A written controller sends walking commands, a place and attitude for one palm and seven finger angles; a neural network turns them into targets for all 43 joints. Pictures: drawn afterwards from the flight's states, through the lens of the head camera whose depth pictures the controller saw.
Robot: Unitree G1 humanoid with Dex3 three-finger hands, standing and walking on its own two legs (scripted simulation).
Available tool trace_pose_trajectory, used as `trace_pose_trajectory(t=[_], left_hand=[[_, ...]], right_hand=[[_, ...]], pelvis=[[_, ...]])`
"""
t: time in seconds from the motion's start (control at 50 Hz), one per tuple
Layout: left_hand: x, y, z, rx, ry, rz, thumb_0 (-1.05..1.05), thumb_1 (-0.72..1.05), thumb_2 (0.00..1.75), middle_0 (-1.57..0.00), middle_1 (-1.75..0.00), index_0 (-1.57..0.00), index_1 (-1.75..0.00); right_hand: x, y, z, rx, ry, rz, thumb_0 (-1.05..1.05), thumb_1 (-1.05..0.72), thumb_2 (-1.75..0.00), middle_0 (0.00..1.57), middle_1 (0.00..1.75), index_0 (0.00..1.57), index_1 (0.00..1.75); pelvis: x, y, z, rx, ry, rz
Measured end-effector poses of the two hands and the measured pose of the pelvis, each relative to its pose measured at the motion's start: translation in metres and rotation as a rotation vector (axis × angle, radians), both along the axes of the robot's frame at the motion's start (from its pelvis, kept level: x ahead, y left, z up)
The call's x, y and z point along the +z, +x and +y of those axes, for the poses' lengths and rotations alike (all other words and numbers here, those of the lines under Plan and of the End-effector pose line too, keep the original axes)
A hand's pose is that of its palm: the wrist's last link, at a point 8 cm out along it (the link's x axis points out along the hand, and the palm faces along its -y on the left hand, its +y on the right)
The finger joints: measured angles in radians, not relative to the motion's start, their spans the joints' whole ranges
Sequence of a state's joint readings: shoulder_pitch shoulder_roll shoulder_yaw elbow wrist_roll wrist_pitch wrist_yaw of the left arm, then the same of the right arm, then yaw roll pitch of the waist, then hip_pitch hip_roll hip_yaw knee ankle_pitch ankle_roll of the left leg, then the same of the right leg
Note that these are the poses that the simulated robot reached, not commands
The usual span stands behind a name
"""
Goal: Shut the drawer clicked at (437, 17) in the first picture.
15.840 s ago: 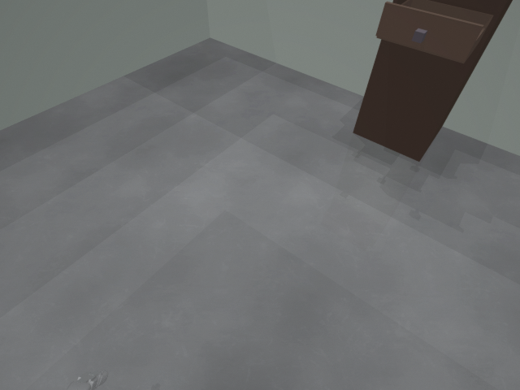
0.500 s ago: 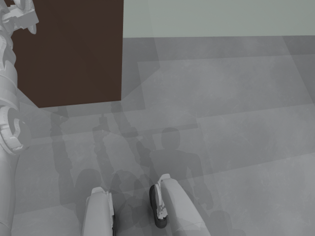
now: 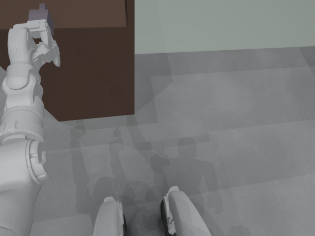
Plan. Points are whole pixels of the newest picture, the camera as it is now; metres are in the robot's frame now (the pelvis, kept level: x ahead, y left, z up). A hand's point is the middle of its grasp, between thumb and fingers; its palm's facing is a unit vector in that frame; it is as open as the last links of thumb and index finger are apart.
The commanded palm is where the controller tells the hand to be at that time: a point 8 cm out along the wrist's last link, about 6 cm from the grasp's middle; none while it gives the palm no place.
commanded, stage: draw the hand back to the body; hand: left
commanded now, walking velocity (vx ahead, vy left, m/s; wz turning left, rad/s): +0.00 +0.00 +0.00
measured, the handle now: (42, 16) +0.64 +0.21 +0.07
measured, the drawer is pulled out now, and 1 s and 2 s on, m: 0.00 0.00 0.00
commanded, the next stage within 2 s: step back with the hand held close in 1.44 s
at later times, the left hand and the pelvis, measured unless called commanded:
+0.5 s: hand (17, 79) +0.41 +0.20 +0.15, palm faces +0.05 -1.00 -0.05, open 3.3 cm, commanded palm +0.38 +0.24 +0.15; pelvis +0.04 -0.01 +0.06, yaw +2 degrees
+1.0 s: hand out of the picture +0.27 +0.22 +0.22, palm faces +0.34 -0.89 -0.29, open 3.3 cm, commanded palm +0.22 +0.26 +0.24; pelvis +0.03 -0.01 +0.10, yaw +3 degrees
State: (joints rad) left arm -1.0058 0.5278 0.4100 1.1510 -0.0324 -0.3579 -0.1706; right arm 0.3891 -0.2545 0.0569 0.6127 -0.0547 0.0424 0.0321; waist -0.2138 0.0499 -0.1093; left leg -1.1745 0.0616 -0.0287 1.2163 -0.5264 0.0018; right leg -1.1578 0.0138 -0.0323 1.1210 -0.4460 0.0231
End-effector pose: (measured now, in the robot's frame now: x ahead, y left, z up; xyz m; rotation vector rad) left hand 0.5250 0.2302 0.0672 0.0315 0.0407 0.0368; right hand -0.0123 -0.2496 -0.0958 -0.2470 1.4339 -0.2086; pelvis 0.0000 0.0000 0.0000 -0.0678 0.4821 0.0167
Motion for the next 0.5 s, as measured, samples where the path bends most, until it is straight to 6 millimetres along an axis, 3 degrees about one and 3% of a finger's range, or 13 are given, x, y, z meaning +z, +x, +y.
trace_pose_trajectory(t=[0.12,0.18,0.34,0.5], left_hand=[[0.002,0.001,-0.004,-0.002,-0.005,-0.013,0.02,0.90,0.90,-1.39,-1.60,-1.40,-1.60],[0.012,-0.011,-0.005,-0.014,0.018,-0.054,0.02,0.90,0.90,-1.39,-1.60,-1.40,-1.60],[0.042,-0.078,0.006,0.012,0.011,-0.009,0.02,0.90,0.90,-1.39,-1.60,-1.40,-1.60],[0.080,-0.136,0.018,0.015,0.019,-0.091,0.02,0.90,0.90,-1.39,-1.60,-1.40,-1.60]], right_hand=[[0.003,0.026,-0.006,0.009,-0.006,-0.027,0.00,-0.91,-0.90,0.21,0.30,0.20,0.30],[0.008,0.040,-0.007,-0.007,0.008,-0.055,0.00,-0.91,-0.90,0.20,0.30,0.20,0.30],[0.036,0.098,-0.003,0.007,0.062,-0.218,0.00,-0.91,-0.90,0.20,0.30,0.20,0.30],[0.064,0.164,-0.007,0.102,0.044,-0.433,0.01,-0.91,-0.90,0.20,0.30,0.20,0.30]], pelvis=[[0.005,0.012,-0.002,0.002,0.006,-0.005],[0.013,0.020,-0.002,-0.010,0.012,-0.020],[0.047,0.041,-0.005,-0.009,0.031,-0.128],[0.062,0.041,-0.008,0.026,0.036,-0.242]])
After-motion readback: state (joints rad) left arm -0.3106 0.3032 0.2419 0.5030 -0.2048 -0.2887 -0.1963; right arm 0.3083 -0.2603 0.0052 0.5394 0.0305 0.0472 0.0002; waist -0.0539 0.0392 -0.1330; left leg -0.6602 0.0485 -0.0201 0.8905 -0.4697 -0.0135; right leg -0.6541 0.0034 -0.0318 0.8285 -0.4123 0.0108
